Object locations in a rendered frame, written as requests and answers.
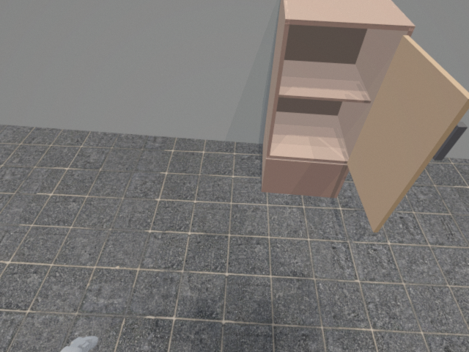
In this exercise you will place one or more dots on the handle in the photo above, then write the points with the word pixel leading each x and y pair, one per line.
pixel 450 141

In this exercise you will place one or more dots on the cupboard door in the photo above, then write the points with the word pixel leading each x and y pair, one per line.
pixel 416 108

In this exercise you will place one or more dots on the left robot hand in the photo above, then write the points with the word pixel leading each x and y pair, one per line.
pixel 81 344

